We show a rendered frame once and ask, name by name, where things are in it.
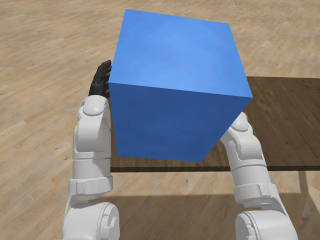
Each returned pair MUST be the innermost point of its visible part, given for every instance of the left robot upper arm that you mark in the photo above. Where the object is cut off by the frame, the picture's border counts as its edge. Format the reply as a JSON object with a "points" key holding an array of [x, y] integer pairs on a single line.
{"points": [[92, 221]]}

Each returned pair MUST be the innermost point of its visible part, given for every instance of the carton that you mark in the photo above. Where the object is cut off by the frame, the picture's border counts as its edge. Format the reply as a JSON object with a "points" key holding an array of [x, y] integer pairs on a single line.
{"points": [[176, 85]]}

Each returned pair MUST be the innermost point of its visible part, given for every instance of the left robot hand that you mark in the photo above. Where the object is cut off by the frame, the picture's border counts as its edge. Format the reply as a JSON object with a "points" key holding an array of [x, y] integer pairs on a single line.
{"points": [[99, 85]]}

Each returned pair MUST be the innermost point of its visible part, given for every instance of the left robot forearm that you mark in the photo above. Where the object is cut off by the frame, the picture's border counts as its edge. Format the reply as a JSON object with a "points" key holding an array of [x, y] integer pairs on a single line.
{"points": [[91, 153]]}

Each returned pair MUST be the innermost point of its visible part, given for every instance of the right robot forearm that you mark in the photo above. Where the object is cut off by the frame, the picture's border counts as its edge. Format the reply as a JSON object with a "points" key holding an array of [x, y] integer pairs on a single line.
{"points": [[253, 187]]}

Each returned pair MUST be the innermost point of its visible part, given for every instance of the table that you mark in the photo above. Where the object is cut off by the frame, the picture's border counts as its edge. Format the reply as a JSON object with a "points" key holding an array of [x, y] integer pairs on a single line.
{"points": [[284, 114]]}

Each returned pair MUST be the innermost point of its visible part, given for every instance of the right robot upper arm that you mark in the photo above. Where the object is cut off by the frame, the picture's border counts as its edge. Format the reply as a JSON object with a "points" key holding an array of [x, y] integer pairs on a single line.
{"points": [[263, 225]]}

